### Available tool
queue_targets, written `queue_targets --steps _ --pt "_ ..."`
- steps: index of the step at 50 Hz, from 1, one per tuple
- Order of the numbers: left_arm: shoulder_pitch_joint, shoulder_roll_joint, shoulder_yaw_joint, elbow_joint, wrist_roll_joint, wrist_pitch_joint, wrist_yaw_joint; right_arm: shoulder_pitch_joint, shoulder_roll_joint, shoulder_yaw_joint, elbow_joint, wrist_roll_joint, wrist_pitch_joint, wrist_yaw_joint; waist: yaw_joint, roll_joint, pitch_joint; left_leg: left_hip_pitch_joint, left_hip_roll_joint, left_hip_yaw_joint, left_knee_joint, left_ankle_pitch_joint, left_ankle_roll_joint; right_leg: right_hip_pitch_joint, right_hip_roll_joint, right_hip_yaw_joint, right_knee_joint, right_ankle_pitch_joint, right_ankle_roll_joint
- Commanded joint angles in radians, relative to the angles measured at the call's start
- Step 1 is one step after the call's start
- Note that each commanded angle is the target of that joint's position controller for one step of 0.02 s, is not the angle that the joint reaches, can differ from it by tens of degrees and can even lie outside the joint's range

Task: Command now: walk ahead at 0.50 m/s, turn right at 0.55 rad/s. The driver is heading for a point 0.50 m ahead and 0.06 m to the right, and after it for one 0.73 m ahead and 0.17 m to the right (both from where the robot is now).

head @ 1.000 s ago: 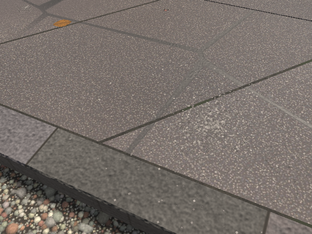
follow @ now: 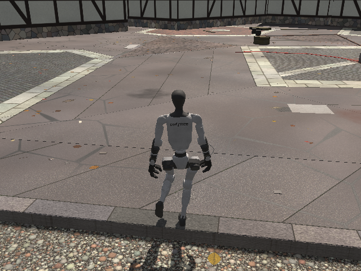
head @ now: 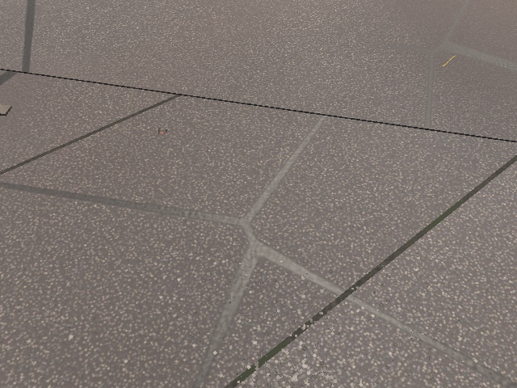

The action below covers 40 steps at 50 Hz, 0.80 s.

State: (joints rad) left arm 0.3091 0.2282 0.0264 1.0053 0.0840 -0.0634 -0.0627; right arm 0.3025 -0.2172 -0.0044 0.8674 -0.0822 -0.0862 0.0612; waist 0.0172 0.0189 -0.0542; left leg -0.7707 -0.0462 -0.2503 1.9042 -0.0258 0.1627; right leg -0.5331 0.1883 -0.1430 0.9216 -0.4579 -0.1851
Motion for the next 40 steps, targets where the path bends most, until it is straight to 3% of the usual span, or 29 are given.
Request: queue_targets --steps 1,2,3,5,7,9,10,11,12,14,15,16,17,18,19,20,21,22,23,24,25,26,27,28,30,32,36,38,40 --pt "-0.085 -0.089 -0.047 0.018 0.024 -0.060 -0.037 0.003 -0.025 0.027 -0.110 -0.003 0.015 -0.019 -0.149 0.059 0.057 -0.356 0.084 0.076 -0.006 0.019 0.044 0.028 -0.220 0.439 -0.495 0.148 0.006" --pt "-0.131 -0.035 -0.033 -0.022 0.012 -0.079 -0.039 -0.042 -0.059 0.018 -0.141 0.019 0.002 -0.026 -0.142 0.029 0.049 -0.174 0.102 0.145 -0.191 0.005 0.017 -0.113 -0.165 0.318 -0.548 0.199 0.027" --pt "-0.097 -0.012 -0.036 -0.037 0.006 -0.100 -0.028 -0.094 -0.071 0.009 -0.171 0.029 -0.018 -0.033 -0.130 -0.040 0.028 -0.054 0.105 0.192 -0.251 -0.009 -0.030 -0.173 -0.120 0.293 -0.561 0.283 0.046" --pt "0.066 0.052 -0.025 -0.019 0.005 -0.120 0.003 -0.158 -0.073 0.008 -0.187 0.038 -0.042 -0.042 -0.059 -0.070 0.012 0.001 0.092 0.235 -0.415 -0.042 -0.138 -0.098 -0.098 0.295 -0.530 0.491 0.070" --pt "0.165 0.094 -0.005 -0.030 -0.017 -0.120 0.007 -0.303 -0.046 0.019 -0.232 0.035 -0.033 -0.035 0.010 -0.078 0.003 0.014 0.084 0.252 -0.751 -0.022 -0.204 0.100 -0.126 0.327 -0.546 0.645 0.061" --pt "0.231 0.083 0.006 -0.031 -0.053 -0.111 -0.020 -0.428 -0.008 0.030 -0.272 0.028 0.008 -0.018 0.042 -0.109 0.047 0.051 0.076 0.261 -1.108 -0.002 -0.225 0.258 -0.204 0.414 -0.584 0.652 -0.004" --pt "0.257 0.087 0.015 -0.024 -0.063 -0.102 -0.034 -0.464 -0.012 0.026 -0.281 0.024 0.022 -0.014 0.044 -0.124 0.078 0.064 0.064 0.262 -1.207 0.012 -0.223 0.327 -0.234 0.441 -0.583 0.663 -0.025" --pt "0.278 0.111 0.027 -0.020 -0.067 -0.094 -0.043 -0.494 -0.027 0.020 -0.284 0.027 0.028 -0.013 0.045 -0.128 0.101 0.060 0.050 0.262 -1.278 0.018 -0.219 0.403 -0.273 0.474 -0.574 0.722 -0.030" --pt "0.294 0.124 0.038 -0.014 -0.058 -0.087 -0.047 -0.524 -0.050 0.016 -0.284 0.030 0.029 -0.012 0.046 -0.112 0.117 0.051 0.044 0.259 -1.347 0.029 -0.204 0.474 -0.306 0.498 -0.562 0.783 -0.021" --pt "0.271 0.153 0.057 -0.020 -0.039 -0.077 -0.043 -0.500 -0.101 -0.001 -0.261 0.046 0.017 -0.026 0.009 -0.097 0.076 0.172 0.022 0.276 -1.426 0.020 -0.150 0.535 -0.331 0.515 -0.501 1.055 0.026" --pt "0.244 0.160 0.063 -0.027 -0.025 -0.075 -0.040 -0.383 -0.132 -0.016 -0.220 0.067 0.002 -0.038 -0.043 -0.097 0.018 0.342 0.028 0.269 -1.419 0.088 -0.104 0.516 -0.313 0.493 -0.430 1.205 0.071" --pt "0.182 0.130 0.052 -0.060 -0.016 -0.080 -0.041 -0.105 -0.154 -0.029 -0.141 0.088 -0.020 -0.053 -0.140 -0.081 -0.166 0.740 0.093 0.228 -1.294 0.165 -0.010 0.376 -0.272 0.460 -0.257 1.250 0.124" --pt "0.312 -0.019 0.011 -0.084 0.000 -0.097 -0.023 0.112 -0.206 -0.043 -0.079 0.067 -0.037 -0.060 -0.122 0.153 -0.418 1.261 0.294 0.007 -1.196 0.508 0.214 0.078 -0.135 0.427 0.037 0.852 0.190" --pt "0.312 -0.067 -0.015 -0.095 -0.019 -0.099 -0.023 0.262 -0.160 -0.039 -0.038 0.044 -0.036 -0.060 -0.196 0.327 -0.522 1.523 0.521 -0.405 -1.384 0.321 0.384 -0.277 0.012 0.349 0.418 -0.122 0.254" --pt "0.140 0.060 0.029 -0.121 -0.050 -0.079 -0.031 0.263 -0.146 -0.052 -0.011 0.016 -0.031 -0.083 -0.216 0.083 -0.256 1.265 0.475 -0.359 -1.505 0.077 0.209 -0.383 -0.082 0.317 0.560 -0.038 0.180" --pt "0.097 0.070 0.038 -0.120 -0.054 -0.068 -0.016 0.075 -0.149 -0.056 -0.034 0.034 -0.027 -0.089 -0.139 0.048 -0.044 0.950 0.449 -0.201 -1.573 -0.041 0.134 -0.370 -0.170 0.292 0.557 0.063 0.148" --pt "0.101 0.067 0.035 -0.108 -0.028 -0.058 0.002 -0.050 -0.074 -0.038 -0.059 0.052 -0.023 -0.094 -0.084 0.022 -0.030 0.769 0.411 -0.087 -1.655 -0.018 0.112 -0.263 -0.235 0.301 0.440 0.142 0.132" --pt "0.068 0.029 0.024 -0.111 0.003 -0.052 0.006 -0.086 -0.007 -0.016 -0.055 0.059 -0.019 -0.093 -0.049 0.030 -0.023 0.699 0.372 -0.004 -1.706 0.016 0.095 -0.199 -0.270 0.296 0.375 0.163 0.122" --pt "0.032 -0.005 0.014 -0.119 0.013 -0.045 0.002 -0.113 0.030 -0.010 -0.063 0.056 -0.019 -0.095 -0.029 0.035 -0.027 0.657 0.356 0.043 -1.745 0.028 0.093 -0.165 -0.292 0.268 0.351 0.133 0.129" --pt "0.014 -0.033 0.009 -0.122 -0.002 -0.040 -0.005 -0.111 0.030 -0.016 -0.054 0.052 -0.027 -0.098 -0.021 0.030 -0.034 0.651 0.338 0.099 -1.765 0.038 0.095 -0.161 -0.297 0.254 0.338 0.124 0.132" --pt "-0.034 0.043 0.045 -0.201 -0.186 -0.016 0.050 -0.125 -0.109 -0.056 -0.041 0.085 -0.044 -0.074 -0.007 -0.001 0.038 0.626 0.315 0.162 -1.765 0.006 0.025 -0.219 -0.300 0.229 0.374 0.196 0.138" --pt "-0.053 0.035 0.037 -0.213 -0.185 -0.007 0.071 -0.128 -0.129 -0.065 -0.028 0.092 -0.049 -0.068 -0.001 0.014 0.043 0.597 0.319 0.195 -1.783 0.004 0.011 -0.252 -0.321 0.245 0.351 0.234 0.141" --pt "-0.050 0.028 0.037 -0.227 -0.163 -0.001 0.080 -0.123 -0.125 -0.066 -0.021 0.085 -0.047 -0.067 0.008 0.021 0.058 0.574 0.320 0.229 -1.790 0.030 0.012 -0.266 -0.326 0.254 0.326 0.273 0.148" --pt "-0.055 0.028 0.039 -0.241 -0.141 0.005 0.082 -0.111 -0.113 -0.064 -0.010 0.074 -0.042 -0.068 0.015 0.034 0.069 0.545 0.311 0.271 -1.790 0.061 0.011 -0.266 -0.324 0.251 0.292 0.322 0.153" --pt "-0.106 0.023 0.040 -0.274 -0.123 0.011 0.071 -0.112 -0.122 -0.066 -0.001 0.070 -0.037 -0.076 0.017 0.075 0.085 0.508 0.267 0.365 -1.787 0.089 -0.003 -0.227 -0.326 0.212 0.144 0.448 0.151" --pt "-0.192 0.021 0.038 -0.301 -0.118 0.009 0.052 -0.071 -0.142 -0.071 0.004 0.071 -0.039 -0.084 -0.019 0.042 0.081 0.520 0.248 0.419 -1.779 0.104 -0.022 -0.150 -0.310 0.164 -0.034 0.560 0.138" --pt "-0.341 0.028 0.035 -0.366 -0.118 0.015 0.019 0.018 -0.202 -0.092 0.026 0.093 -0.016 -0.090 -0.079 0.015 0.108 0.769 0.324 0.427 -1.733 0.147 -0.032 -0.209 -0.296 0.131 -0.224 0.508 0.114" --pt "-0.364 0.050 0.044 -0.397 -0.113 0.017 0.008 0.026 -0.222 -0.101 0.024 0.099 0.001 -0.090 -0.072 0.028 0.103 0.850 0.343 0.449 -1.652 0.365 -0.049 -0.171 -0.253 0.080 -0.275 0.398 0.089" --pt "-0.297 0.095 0.067 -0.404 -0.109 0.023 0.005 0.023 -0.255 -0.112 0.017 0.104 0.017 -0.096 -0.018 0.080 0.046 0.884 0.345 0.473 -1.484 0.711 -0.067 -0.027 -0.174 0.018 -0.286 0.270 0.052"
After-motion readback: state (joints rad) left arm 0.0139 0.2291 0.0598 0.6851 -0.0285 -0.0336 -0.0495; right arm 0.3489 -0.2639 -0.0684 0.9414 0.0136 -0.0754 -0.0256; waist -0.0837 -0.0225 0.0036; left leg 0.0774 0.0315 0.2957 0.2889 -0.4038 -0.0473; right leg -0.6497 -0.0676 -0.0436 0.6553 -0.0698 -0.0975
